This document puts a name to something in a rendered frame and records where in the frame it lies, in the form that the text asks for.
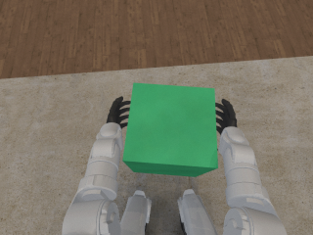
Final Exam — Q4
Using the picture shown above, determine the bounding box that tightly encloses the right robot forearm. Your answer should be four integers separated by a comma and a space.
218, 126, 288, 235

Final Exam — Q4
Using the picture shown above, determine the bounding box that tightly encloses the robot left upper arm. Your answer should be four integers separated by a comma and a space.
63, 198, 121, 235

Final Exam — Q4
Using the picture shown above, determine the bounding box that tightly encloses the robot right hand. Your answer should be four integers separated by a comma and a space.
215, 99, 237, 135

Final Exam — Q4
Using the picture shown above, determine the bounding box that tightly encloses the robot left shin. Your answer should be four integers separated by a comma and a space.
126, 190, 146, 205

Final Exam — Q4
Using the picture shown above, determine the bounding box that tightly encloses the robot right shin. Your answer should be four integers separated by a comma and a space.
182, 189, 201, 235

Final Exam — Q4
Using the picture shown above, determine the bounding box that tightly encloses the robot shin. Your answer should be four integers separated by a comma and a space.
126, 190, 146, 205
182, 189, 201, 235

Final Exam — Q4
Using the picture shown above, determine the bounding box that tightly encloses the left robot forearm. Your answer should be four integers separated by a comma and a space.
62, 122, 124, 235

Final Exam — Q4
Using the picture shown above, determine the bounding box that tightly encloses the robot left hand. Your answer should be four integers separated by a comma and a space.
106, 96, 131, 128

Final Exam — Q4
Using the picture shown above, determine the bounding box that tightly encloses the robot right upper arm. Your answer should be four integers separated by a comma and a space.
222, 206, 287, 235

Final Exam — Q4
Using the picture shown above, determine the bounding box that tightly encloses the carton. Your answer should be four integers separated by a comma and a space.
122, 82, 218, 177

